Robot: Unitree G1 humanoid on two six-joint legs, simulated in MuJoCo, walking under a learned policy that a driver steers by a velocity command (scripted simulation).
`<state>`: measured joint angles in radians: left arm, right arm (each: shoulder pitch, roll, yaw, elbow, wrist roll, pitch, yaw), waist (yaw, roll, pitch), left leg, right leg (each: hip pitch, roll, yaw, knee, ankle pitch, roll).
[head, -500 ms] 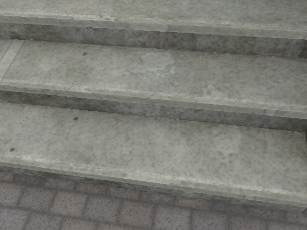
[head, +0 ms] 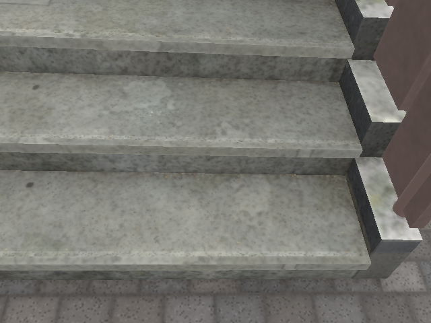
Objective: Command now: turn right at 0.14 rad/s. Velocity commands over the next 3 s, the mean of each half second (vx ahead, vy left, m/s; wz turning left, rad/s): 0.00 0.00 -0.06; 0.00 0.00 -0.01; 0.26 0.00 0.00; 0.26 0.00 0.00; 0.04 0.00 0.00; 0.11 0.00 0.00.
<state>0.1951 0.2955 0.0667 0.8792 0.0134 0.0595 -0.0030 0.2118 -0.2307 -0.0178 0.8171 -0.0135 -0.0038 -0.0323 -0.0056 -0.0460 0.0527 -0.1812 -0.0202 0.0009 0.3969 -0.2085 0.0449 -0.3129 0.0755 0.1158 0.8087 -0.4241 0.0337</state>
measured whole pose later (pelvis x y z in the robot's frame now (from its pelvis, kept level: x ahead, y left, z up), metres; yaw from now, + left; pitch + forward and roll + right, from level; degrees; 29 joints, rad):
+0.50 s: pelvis -0.01 -0.03 +0.00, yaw +0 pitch -2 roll +0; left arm 0.18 0.21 -0.01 1.10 0.00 -0.01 0.04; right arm 0.22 -0.23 -0.01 1.06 -0.01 0.00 -0.02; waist -0.02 0.01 0.03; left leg -0.15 -0.01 -0.01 0.36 -0.17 0.00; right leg -0.08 0.05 0.05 0.35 -0.23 -0.04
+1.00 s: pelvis -0.01 -0.03 +0.00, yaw +0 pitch -1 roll +0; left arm 0.24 0.17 -0.02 1.17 0.00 -0.01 0.04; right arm 0.23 -0.19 0.01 1.14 -0.01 0.00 -0.03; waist -0.01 0.00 0.02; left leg -0.17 -0.01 -0.02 0.38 -0.19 0.00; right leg -0.10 0.05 0.05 0.36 -0.24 -0.04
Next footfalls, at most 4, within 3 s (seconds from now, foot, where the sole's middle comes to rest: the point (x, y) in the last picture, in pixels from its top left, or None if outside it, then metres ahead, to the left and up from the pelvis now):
0.12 right None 0.00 -0.12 -0.78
1.70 right None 0.38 -0.06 -0.78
2.08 left None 0.36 0.12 -0.78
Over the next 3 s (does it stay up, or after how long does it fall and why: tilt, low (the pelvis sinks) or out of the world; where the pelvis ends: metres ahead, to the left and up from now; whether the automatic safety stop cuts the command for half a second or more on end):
stays up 0.38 0.03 -0.01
